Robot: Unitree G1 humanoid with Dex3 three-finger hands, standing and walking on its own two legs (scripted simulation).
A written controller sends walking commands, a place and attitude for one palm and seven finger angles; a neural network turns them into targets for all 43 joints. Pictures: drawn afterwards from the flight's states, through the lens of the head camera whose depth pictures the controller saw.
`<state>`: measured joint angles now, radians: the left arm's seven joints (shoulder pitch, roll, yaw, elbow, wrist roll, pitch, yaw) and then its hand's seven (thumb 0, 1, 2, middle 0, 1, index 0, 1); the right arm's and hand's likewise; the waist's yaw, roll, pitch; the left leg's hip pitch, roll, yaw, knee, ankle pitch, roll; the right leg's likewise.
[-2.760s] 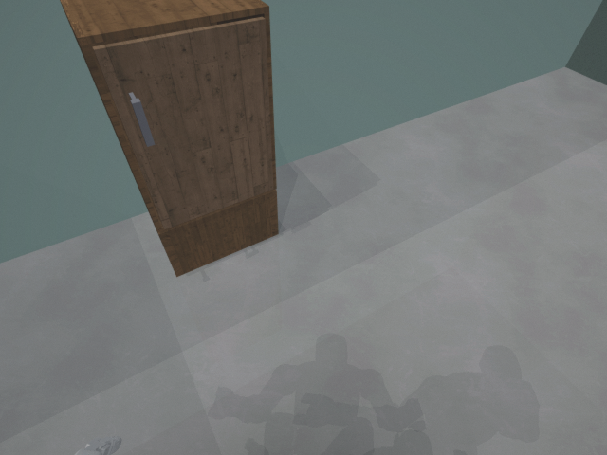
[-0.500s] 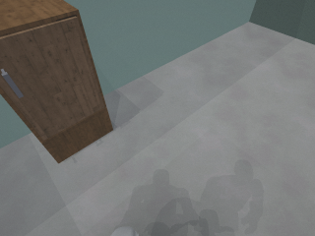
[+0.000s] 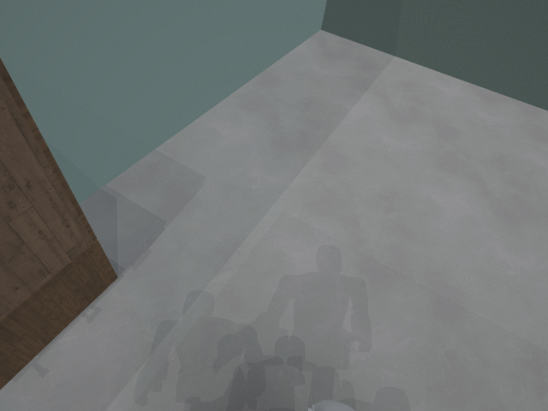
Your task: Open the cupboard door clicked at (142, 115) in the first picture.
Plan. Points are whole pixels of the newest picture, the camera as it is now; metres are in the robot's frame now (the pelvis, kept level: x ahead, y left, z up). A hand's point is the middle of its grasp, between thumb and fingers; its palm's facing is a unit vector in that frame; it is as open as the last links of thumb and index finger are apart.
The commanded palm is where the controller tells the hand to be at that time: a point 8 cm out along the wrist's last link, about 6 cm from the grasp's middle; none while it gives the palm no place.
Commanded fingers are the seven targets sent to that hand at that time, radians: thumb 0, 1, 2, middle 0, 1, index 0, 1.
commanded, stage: walk to a spot facing it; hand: left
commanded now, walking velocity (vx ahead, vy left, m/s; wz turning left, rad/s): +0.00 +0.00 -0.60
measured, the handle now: out of the picture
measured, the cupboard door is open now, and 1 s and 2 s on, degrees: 0 0 0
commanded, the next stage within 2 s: turn to face it in 0.34 s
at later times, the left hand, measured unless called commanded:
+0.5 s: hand (213, 345) +0.25 +0.12 -0.17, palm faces -0.30 -0.93 -0.22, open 7.4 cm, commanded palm none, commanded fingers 0.00 0.90 0.90 -0.20 -0.30 -0.20 -0.30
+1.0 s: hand (152, 371) +0.20 +0.21 -0.17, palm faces -0.07 -0.97 -0.23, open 7.4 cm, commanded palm none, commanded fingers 0.00 0.90 0.90 -0.20 -0.30 -0.20 -0.30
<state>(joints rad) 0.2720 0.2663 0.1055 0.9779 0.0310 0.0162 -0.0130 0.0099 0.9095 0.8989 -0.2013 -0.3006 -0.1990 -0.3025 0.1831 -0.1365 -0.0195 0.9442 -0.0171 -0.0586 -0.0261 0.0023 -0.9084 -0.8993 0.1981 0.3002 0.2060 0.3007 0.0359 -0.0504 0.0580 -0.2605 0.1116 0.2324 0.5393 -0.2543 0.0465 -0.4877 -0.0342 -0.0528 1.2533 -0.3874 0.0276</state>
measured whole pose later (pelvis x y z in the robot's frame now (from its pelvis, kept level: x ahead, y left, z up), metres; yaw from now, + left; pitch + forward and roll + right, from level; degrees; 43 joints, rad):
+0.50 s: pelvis +0.08 -0.01 -0.02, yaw -17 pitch -1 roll -1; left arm 0.12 0.17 0.05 0.89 0.02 0.01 0.01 0.01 0.91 0.90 -0.21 -0.30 -0.20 -0.30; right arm 0.29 -0.19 -0.05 0.99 -0.01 0.05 -0.02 0.01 -0.90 -0.90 0.20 0.30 0.20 0.30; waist -0.04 0.03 0.11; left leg -0.40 0.16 0.16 1.16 -0.52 -0.06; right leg -0.33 -0.01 -0.09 0.65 -0.32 -0.03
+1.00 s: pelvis +0.10 +0.02 +0.01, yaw -7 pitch +2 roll -2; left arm 0.18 0.23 0.08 0.97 0.02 0.05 0.02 0.01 0.91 0.90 -0.20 -0.30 -0.20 -0.30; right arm 0.25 -0.17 -0.04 0.96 -0.02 0.02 -0.02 0.01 -0.91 -0.90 0.20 0.30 0.21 0.30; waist -0.02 -0.01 0.06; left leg -0.30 -0.01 -0.01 0.45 -0.18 0.05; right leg -0.44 -0.06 -0.01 1.02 -0.41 0.08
